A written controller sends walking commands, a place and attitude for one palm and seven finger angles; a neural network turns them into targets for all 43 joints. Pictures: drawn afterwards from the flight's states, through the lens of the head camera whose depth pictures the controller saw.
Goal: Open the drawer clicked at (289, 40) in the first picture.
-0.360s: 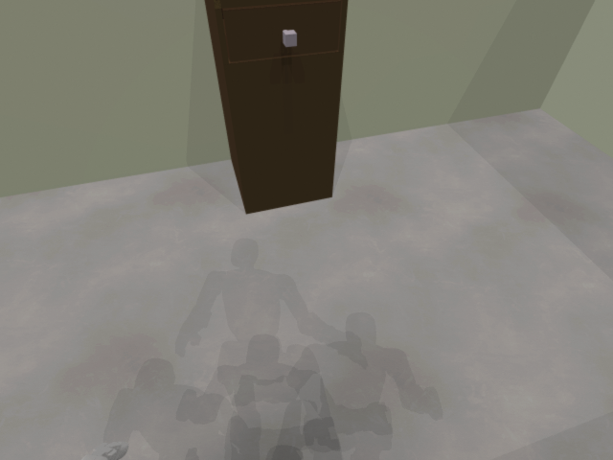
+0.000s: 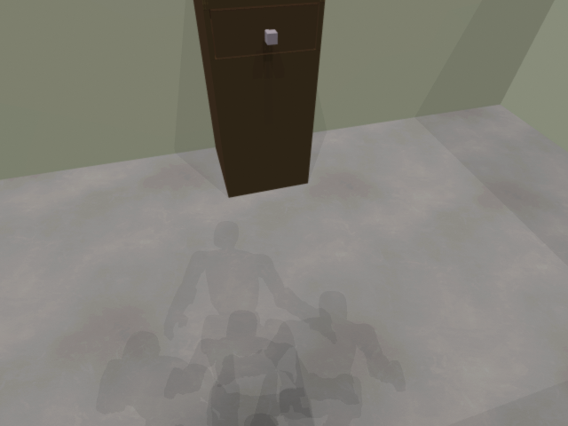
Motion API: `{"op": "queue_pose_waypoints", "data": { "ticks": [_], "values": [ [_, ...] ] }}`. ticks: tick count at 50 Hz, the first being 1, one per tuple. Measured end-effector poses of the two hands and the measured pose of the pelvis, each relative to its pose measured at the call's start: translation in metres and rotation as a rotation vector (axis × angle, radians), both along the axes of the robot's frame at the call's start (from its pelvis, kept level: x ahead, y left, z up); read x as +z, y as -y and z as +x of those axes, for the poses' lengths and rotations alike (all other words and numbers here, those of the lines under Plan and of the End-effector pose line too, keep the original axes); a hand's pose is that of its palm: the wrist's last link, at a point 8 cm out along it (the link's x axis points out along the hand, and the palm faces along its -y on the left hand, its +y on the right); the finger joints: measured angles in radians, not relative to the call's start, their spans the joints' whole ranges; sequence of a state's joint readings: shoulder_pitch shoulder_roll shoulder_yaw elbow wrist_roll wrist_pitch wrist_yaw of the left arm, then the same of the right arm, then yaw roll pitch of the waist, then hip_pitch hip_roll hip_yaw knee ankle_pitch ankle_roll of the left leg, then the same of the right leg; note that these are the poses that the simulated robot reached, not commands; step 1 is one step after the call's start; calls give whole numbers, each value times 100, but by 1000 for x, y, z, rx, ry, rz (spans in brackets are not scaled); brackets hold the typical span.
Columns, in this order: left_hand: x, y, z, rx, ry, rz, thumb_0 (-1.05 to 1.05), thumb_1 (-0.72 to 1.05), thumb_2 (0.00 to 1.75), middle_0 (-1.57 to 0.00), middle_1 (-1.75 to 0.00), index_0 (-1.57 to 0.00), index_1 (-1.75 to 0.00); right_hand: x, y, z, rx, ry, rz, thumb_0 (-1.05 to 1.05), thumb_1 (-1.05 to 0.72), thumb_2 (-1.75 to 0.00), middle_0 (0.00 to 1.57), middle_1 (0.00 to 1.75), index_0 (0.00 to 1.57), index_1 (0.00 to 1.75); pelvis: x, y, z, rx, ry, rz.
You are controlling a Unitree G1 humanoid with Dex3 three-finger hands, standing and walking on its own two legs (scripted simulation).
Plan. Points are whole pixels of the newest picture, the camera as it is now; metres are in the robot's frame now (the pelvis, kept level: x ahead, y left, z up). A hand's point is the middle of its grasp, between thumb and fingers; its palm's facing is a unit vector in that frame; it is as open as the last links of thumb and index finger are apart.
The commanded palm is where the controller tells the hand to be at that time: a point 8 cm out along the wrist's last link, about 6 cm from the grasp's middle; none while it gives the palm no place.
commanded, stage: stand and wait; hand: left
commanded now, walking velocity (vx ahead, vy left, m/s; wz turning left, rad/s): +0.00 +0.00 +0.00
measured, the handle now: (269, 35) +1.34 +0.14 +0.02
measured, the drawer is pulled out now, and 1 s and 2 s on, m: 0.00 0.00 0.00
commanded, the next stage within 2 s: look at it before walking up in 0.46 s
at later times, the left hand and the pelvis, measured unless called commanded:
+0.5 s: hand out of the picture +0.06 +0.25 -0.15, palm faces -0.02 -0.94 -0.33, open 7.4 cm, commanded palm none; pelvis -0.01 +0.00 +0.00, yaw +0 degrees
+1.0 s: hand out of the picture +0.07 +0.25 -0.15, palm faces -0.03 -0.94 -0.33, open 7.4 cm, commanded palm none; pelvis +0.00 +0.00 +0.00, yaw +0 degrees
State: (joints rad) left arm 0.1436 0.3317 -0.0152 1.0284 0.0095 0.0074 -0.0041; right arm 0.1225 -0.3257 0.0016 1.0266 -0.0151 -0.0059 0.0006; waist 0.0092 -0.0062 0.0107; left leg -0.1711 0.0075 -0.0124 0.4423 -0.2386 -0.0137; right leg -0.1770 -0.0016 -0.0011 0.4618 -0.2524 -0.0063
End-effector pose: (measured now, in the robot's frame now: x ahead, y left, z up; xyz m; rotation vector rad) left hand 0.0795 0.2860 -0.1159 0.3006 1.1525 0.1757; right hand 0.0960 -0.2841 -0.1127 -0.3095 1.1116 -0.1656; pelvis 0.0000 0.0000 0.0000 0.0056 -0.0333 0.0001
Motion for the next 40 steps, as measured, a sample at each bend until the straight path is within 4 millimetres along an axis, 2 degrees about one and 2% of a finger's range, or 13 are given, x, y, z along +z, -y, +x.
{"op": "queue_pose_waypoints", "data": {
  "ticks": [8,16,40],
  "values": [
    [-2,-6,-22,20,-56,10,1,91,90,-20,-30,-20,-30,-3,7,-26,-24,-68,-12,1,-90,-89,21,30,20,30,2,0,-5,1,3,-2],
    [-1,-8,-30,24,-75,15,1,91,90,-20,-30,-20,-30,-4,9,-41,-39,-102,-13,1,-90,-89,21,30,20,30,3,0,-9,0,4,-3],
    [-1,-5,-21,11,-62,6,1,91,90,-20,-30,-20,-30,-3,7,-35,-38,-92,-6,1,-90,-89,21,30,20,30,4,0,-8,-4,-2,-2]
  ]
}}
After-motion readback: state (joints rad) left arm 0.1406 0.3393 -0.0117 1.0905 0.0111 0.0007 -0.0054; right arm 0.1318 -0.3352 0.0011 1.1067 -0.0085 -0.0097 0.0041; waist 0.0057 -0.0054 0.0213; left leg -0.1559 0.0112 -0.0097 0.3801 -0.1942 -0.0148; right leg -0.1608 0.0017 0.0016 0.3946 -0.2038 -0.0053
